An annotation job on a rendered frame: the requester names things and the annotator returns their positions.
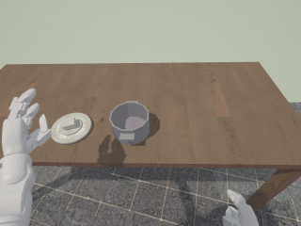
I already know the knob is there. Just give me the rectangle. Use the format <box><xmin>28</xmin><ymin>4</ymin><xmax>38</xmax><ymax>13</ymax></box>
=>
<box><xmin>62</xmin><ymin>116</ymin><xmax>76</xmax><ymax>130</ymax></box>

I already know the lid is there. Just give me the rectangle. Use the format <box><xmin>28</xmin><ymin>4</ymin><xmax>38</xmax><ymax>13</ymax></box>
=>
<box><xmin>51</xmin><ymin>112</ymin><xmax>92</xmax><ymax>144</ymax></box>

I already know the robot right hand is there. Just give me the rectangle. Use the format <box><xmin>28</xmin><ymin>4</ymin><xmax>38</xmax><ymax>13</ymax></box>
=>
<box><xmin>222</xmin><ymin>189</ymin><xmax>260</xmax><ymax>226</ymax></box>

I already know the robot left hand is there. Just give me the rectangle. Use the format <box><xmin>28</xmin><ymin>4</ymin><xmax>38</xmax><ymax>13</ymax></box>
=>
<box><xmin>2</xmin><ymin>88</ymin><xmax>52</xmax><ymax>157</ymax></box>

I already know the robot left forearm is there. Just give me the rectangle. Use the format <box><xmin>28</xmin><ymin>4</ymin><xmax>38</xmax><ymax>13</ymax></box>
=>
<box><xmin>0</xmin><ymin>153</ymin><xmax>36</xmax><ymax>226</ymax></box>

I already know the pot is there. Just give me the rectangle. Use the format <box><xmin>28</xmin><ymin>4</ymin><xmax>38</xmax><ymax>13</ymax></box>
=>
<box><xmin>109</xmin><ymin>101</ymin><xmax>150</xmax><ymax>145</ymax></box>

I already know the table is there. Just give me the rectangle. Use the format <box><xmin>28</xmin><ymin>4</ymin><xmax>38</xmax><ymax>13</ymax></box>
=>
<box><xmin>0</xmin><ymin>61</ymin><xmax>301</xmax><ymax>213</ymax></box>

